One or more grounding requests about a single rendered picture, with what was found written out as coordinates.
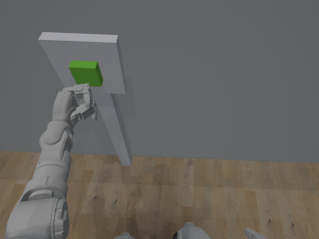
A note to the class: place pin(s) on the button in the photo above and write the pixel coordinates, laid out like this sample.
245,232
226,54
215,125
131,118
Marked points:
86,72

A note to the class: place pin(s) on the left robot hand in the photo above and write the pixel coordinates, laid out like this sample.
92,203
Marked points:
67,109

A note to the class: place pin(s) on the right robot shin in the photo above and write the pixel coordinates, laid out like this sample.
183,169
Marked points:
188,224

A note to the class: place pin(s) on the robot right thigh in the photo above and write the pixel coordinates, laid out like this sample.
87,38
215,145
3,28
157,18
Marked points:
191,232

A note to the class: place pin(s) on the left robot upper arm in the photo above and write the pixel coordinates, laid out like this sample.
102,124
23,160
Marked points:
46,218

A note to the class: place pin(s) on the left robot forearm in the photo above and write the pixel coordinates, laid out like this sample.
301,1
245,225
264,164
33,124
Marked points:
53,167

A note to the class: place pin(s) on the panel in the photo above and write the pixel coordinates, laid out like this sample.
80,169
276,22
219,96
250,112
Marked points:
63,48

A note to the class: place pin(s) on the right robot hand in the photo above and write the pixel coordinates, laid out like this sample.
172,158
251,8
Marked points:
251,234

